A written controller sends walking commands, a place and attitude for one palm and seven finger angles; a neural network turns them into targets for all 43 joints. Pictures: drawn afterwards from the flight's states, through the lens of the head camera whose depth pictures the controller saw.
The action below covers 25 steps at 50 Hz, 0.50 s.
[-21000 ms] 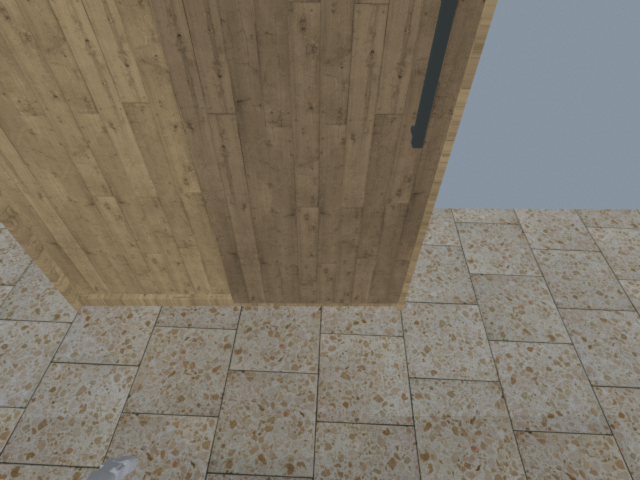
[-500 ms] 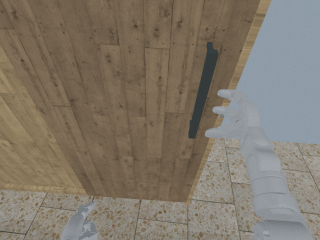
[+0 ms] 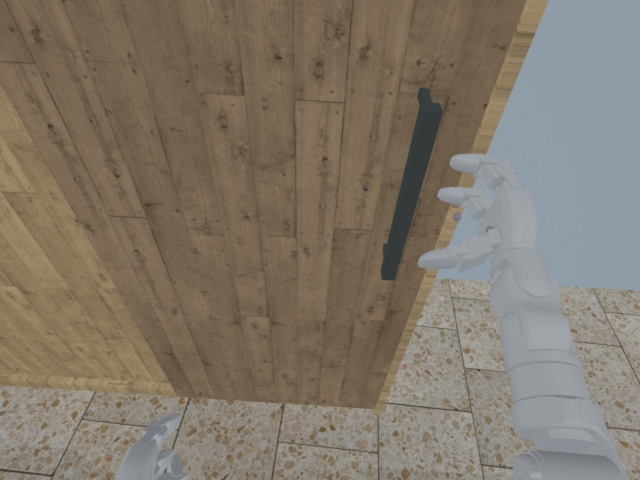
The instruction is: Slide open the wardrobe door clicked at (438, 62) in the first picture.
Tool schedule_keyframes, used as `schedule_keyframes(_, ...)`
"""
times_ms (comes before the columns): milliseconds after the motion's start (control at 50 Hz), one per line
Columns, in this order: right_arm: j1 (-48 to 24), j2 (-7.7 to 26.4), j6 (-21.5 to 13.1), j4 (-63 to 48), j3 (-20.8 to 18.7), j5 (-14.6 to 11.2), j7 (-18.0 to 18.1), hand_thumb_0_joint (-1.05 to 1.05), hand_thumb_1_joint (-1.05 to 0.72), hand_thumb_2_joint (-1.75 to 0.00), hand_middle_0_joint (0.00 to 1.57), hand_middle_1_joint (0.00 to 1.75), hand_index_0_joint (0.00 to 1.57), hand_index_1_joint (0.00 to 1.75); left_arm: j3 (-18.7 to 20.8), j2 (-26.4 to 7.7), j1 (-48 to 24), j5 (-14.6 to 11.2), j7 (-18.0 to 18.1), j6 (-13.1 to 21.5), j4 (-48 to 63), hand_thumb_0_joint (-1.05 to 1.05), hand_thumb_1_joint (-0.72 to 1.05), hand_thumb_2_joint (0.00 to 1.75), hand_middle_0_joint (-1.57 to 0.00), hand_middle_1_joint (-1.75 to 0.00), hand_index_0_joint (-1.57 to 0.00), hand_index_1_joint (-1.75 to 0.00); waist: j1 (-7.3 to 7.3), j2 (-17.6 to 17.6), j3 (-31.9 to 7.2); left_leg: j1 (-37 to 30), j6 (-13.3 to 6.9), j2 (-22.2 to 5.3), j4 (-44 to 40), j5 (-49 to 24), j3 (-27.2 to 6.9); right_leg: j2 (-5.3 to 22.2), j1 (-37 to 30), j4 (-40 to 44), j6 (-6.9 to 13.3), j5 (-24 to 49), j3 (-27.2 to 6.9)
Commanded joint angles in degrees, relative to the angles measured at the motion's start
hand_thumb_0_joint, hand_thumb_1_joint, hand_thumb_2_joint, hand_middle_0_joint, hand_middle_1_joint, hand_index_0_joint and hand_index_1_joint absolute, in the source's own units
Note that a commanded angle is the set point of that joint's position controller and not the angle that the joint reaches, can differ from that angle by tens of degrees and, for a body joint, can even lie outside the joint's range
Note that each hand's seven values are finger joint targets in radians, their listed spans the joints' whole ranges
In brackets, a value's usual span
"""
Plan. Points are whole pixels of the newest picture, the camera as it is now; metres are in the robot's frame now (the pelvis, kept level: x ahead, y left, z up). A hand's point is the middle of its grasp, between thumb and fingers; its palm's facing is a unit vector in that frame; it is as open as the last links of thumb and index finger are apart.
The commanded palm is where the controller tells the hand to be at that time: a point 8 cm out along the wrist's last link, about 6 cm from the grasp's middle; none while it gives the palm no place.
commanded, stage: feel for the door with the fingertips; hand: right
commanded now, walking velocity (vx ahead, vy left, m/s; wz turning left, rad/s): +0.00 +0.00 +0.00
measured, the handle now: (403, 197) +0.46 -0.08 +0.14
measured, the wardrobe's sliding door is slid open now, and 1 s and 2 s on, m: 0.00 0.00 0.00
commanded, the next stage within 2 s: slide the fingers in behind the handle in 0.76 s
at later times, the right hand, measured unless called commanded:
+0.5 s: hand (421, 218) +0.41 -0.10 +0.14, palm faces -0.02 +1.00 +0.01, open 14.0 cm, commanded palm +0.38 -0.15 +0.14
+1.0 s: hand (430, 212) +0.42 -0.11 +0.15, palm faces -0.01 +1.00 +0.01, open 13.7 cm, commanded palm +0.39 -0.16 +0.14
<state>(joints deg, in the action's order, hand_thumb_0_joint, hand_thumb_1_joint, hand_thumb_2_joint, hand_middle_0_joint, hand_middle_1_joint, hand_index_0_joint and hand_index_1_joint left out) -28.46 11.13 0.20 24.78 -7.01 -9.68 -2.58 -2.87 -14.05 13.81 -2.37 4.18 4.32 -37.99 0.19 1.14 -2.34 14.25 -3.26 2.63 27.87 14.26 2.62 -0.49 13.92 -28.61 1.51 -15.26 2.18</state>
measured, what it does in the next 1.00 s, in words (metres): stands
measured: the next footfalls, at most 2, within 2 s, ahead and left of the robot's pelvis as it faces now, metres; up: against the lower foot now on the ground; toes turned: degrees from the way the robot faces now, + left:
none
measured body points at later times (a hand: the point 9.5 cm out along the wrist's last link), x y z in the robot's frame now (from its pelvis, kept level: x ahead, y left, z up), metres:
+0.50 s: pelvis +0.01 +0.00 +0.00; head +0.00 +0.01 +0.45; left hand +0.14 +0.23 -0.10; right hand +0.41 -0.15 +0.14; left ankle +0.01 +0.08 -0.74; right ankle +0.00 -0.10 -0.74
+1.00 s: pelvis +0.00 -0.01 +0.00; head +0.01 +0.00 +0.45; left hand +0.14 +0.23 -0.11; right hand +0.41 -0.17 +0.15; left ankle +0.01 +0.08 -0.74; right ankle +0.00 -0.10 -0.74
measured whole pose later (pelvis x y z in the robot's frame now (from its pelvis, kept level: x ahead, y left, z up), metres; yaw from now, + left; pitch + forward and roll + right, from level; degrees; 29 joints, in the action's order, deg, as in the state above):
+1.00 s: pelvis +0.00 -0.01 +0.00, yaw +0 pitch +2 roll +0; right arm -36.5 8.3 1.8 35.6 -4.6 -8.4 0.4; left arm -2.5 -13.5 14.6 -1.9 3.2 2.0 -38.1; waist -0.4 1.3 -2.3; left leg 15.7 -2.8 2.1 27.9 14.2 3.0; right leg -1.0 15.8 -29.1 2.0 -15.3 1.8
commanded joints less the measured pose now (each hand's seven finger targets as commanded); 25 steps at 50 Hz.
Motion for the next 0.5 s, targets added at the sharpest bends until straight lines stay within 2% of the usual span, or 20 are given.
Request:
schedule_keyframes(0, -22.26, 5.76, 3.72, 0.25, 0.8, 0.54, -1.17, 0.0, 0.5, -0.3, 0.3, 1.2, 0.3, 1.2, 1.79, -7.09, -5.34, -0.6, 0.34, 0.96, 7.74, 0.0, 0.9, 0.9, -0.2, -0.3, -0.2, -0.3, -1.1, -1.46, -6.06, -0.65, 2.14, -2.42, -5.9, -8.31, -3.08, -0.33, -0.84, 4.16, 1.06, 4.64, -1.79)
schedule_keyframes(20, -23.73, 4.47, 5.21, 0.14, 1.74, 0.2, -1.61, 0.0, 0.5, -0.3, 0.3, 1.2, 0.3, 1.2, 1.77, -7.05, -5.19, -0.64, 0.36, 0.75, 7.94, 0.0, 0.9, 0.9, -0.2, -0.3, -0.2, -0.3, -1.2, -1.25, -6.73, -0.5, 1.91, -2.29, -5.77, -8.91, -2.82, -0.34, -1.47, 4.0, 1.0, 5.45, -2.04)
schedule_keyframes(40, -24.34, 3.86, 6.05, -0.64, 1.54, -0.57, -1.95, 0.0, 0.5, -0.3, 0.3, 1.2, 0.3, 1.2, 1.96, -7.11, -4.99, -0.58, 0.33, 0.78, 8.43, 0.0, 0.9, 0.9, -0.2, -0.3, -0.2, -0.3, -0.96, -2.53, -8.71, -1.13, 1.86, -2.19, -5.56, -9.81, -2.81, -0.36, -1.88, 3.6, 1.05, 6.43, -2.11)
schedule_keyframes(60, -26.15, 3.97, 6.03, -2.99, 1.31, -1.21, -2.17, 0.0, 0.5, -0.3, 0.3, 1.2, 0.3, 1.2, 1.97, -7.15, -5.1, -0.55, 0.3, 0.92, 8.87, 0.0, 0.9, 0.9, -0.2, -0.3, -0.2, -0.3, -1.01, -1.84, -10.94, -1.65, 1.7, -2.18, -5.22, -10.53, -2.9, -0.32, -2.59, 3.26, 0.98, 7.25, -2.12)
schedule_keyframes(100, -29.38, 5.41, 3.76, -7.02, -0.42, -2.65, -1.84, 0.0, 0.5, -0.3, 0.3, 1.2, 0.3, 1.2, 2.28, -7.27, -4.84, -0.26, 0.41, 1.46, 9.47, 0.0, 0.9, 0.9, -0.2, -0.3, -0.2, -0.3, -1.07, -5.2, -14.67, -3.86, 1.81, -1.96, -4.35, -13.55, -2.88, -0.26, -3.46, 2.73, 1.1, 9.87, -2.39)
schedule_keyframes(140, -30.73, 6.81, -0.12, -13.11, -2.72, -2.93, -0.51, 0.0, 0.5, -0.3, 0.3, 1.2, 0.3, 1.2, 2.59, -6.77, -4.5, 0.27, 0.23, 2.48, 9.9, 0.0, 0.9, 0.9, -0.2, -0.3, -0.2, -0.3, -0.06, -5.95, -20.97, -7.33, 1.65, -1.87, -2.68, -17.61, -3.24, -0.28, -5.03, 2.1, 1.1, 13.15, -2.41)
schedule_keyframes(180, -31.23, 7.19, -3.71, -15.64, -1.86, -1.93, 1.1, 0.0, 0.5, -0.3, 0.3, 1.2, 0.3, 1.2, 2.61, -6.43, -4.03, 0.4, -0.05, 2.89, 9.63, 0.0, 0.9, 0.9, -0.2, -0.3, -0.2, -0.3, -0.11, -4.74, -21.37, -7.59, 1.75, -1.8, -1.87, -18.93, -3.12, -0.01, -5.95, 1.85, 1.03, 14.75, -2.31)
schedule_keyframes(200, -32.16, 5.66, -4.87, -16.08, -0.2, -0.99, 1.96, 0.0, 0.5, -0.3, 0.3, 1.2, 0.3, 1.2, 2.54, -6.01, -3.87, 0.52, -0.34, 3.1, 9.21, 0.0, 0.9, 0.9, -0.2, -0.3, -0.2, -0.3, -0.59, -2.98, -20.7, -6.27, 1.61, -1.66, -1.67, -18.05, -2.89, 0.04, -6.33, 1.77, 0.93, 14.5, -2.51)
schedule_keyframes(220, -31.62, 4.57, -5.29, -14.63, 0.74, -0.17, 2.76, 0.0, 0.5, -0.3, 0.3, 1.2, 0.3, 1.2, 2.59, -5.8, -3.62, 0.64, -0.54, 3.18, 8.62, 0.0, 0.9, 0.9, -0.2, -0.3, -0.2, -0.3, -1.0, -2.75, -19.44, -4.94, 1.64, -1.61, -1.74, -17.04, -2.79, 0.17, -6.48, 1.55, 0.97, 13.82, -2.49)
schedule_keyframes(280, -28.08, 4.85, -3.4, -9.39, 1.24, 2.03, 4.09, 0.0, 0.5, -0.3, 0.3, 1.2, 0.3, 1.2, 2.73, -6.19, -3.63, 0.6, -0.9, 2.11, 7.99, 0.0, 0.9, 0.9, -0.2, -0.3, -0.2, -0.3, -0.76, -2.2, -15.83, -3.61, 1.66, -1.76, -2.56, -14.84, -2.69, 0.16, -5.14, 2.01, 0.98, 11.89, -2.23)
schedule_keyframes(300, -28.48, 2.91, -2.17, -8.39, 2.79, 2.21, 4.19, 0.0, 0.5, -0.3, 0.3, 1.2, 0.3, 1.2, 2.5, -5.95, -3.93, 0.49, -0.91, 1.74, 7.93, 0.0, 0.9, 0.9, -0.2, -0.3, -0.2, -0.3, -1.2, -1.46, -14.5, -3.08, 1.59, -1.87, -2.71, -14.62, -2.45, 0.17, -4.76, 2.36, 0.87, 11.58, -2.29)
schedule_keyframes(340, -26.69, 2.29, 0.34, -7.56, 2.48, 1.97, 4.25, 0.0, 0.5, -0.3, 0.3, 1.2, 0.3, 1.2, 2.43, -5.88, -4.37, 0.54, -0.97, 1.08, 8.09, 0.0, 0.9, 0.9, -0.2, -0.3, -0.2, -0.3, -0.46, -0.79, -14.32, -3.61, 1.42, -1.88, -3.09, -14.93, -2.55, 0.09, -4.44, 2.53, 0.76, 11.62, -2.07)
schedule_keyframes(360, -26.31, 3.35, 1.46, -6.24, 1.02, 1.37, 4.19, 0.0, 0.5, -0.3, 0.3, 1.2, 0.3, 1.2, 2.4, -6.2, -4.23, 0.55, -0.76, 0.6, 8.01, 0.0, 0.9, 0.9, -0.2, -0.3, -0.2, -0.3, -0.32, -3.84, -14.39, -4.61, 1.5, -1.82, -3.4, -15.39, -2.58, 0.07, -3.67, 2.63, 0.85, 11.54, -2.04)
schedule_keyframes(380, -25.81, 5.16, 2.15, -5.11, -0.62, 0.97, 4.14, 0.0, 0.5, -0.3, 0.3, 1.2, 0.3, 1.2, 2.44, -6.46, -4.56, 0.42, -0.47, 0.07, 8.23, 0.0, 0.9, 0.9, -0.2, -0.3, -0.2, -0.3, -0.2, -4.95, -13.47, -5.19, 1.74, -1.85, -4.06, -15.24, -2.6, 0.11, -3.25, 3.07, 0.95, 11.38, -1.9)
schedule_keyframes(400, -27.94, 5.07, 2.26, -6.67, -0.93, 0.37, 4.17, 0.0, 0.5, -0.3, 0.3, 1.2, 0.3, 1.2, 2.26, -6.38, -4.69, 0.5, -0.28, -0.05, 8.46, 0.0, 0.9, 0.9, -0.2, -0.3, -0.2, -0.3, -0.43, -6.21, -14.08, -5.96, 1.85, -1.89, -4.08, -15.97, -2.81, 0.04, -2.97, 3.33, 1.06, 11.54, -1.92)
schedule_keyframes(420, -27.44, 5.28, 2.25, -7.05, -1.65, 0.04, 4.08, 0.0, 0.5, -0.3, 0.3, 1.2, 0.3, 1.2, 2.31, -6.28, -4.93, 0.55, -0.14, -0.14, 8.63, 0.0, 0.9, 0.9, -0.2, -0.3, -0.2, -0.3, 0.04, -6.81, -14.59, -6.74, 1.85, -1.91, -4.04, -16.74, -3.09, 0.04, -2.83, 3.24, 1.08, 11.8, -1.67)
schedule_keyframes(440, -29.22, 4.43, 1.67, -8.65, -0.75, -0.09, 4.08, 0.0, 0.5, -0.3, 0.3, 1.2, 0.3, 1.2, 2.12, -5.99, -5.04, 0.54, -0.15, -0.11, 8.86, 0.0, 0.9, 0.9, -0.2, -0.3, -0.2, -0.3, -0.12, -5.33, -15.01, -7.03, 1.66, -1.94, -3.82, -17.35, -3.1, -0.05, -3.15, 3.32, 1.02, 12.32, -1.69)
schedule_keyframes(460, -29.94, 4.55, 0.79, -9.99, -1.13, 0.02, 4.41, 0.0, 0.5, -0.3, 0.3, 1.2, 0.3, 1.2, 2.3, -5.85, -4.67, 0.66, -0.15, 0.01, 8.91, 0.0, 0.9, 0.9, -0.2, -0.3, -0.2, -0.3, -0.05, -5.82, -16.33, -7.49, 1.47, -1.75, -3.36, -18.29, -2.82, 0.03, -4.01, 3.16, 1.02, 13.54, -1.82)
schedule_keyframes(480, -29.2, 3.98, -0.04, -10.22, -0.16, 0.21, 4.45, 0.0, 0.5, -0.3, 0.3, 1.2, 0.3, 1.2, 2.43, -5.84, -4.71, 0.74, -0.18, 0.07, 9.2, 0.0, 0.9, 0.9, -0.2, -0.3, -0.2, -0.3, 0.03, -4.81, -16.3, -7.54, 1.62, -1.83, -3.33, -19.17, -2.96, 0.13, -4.76, 3.06, 1.08, 14.53, -1.57)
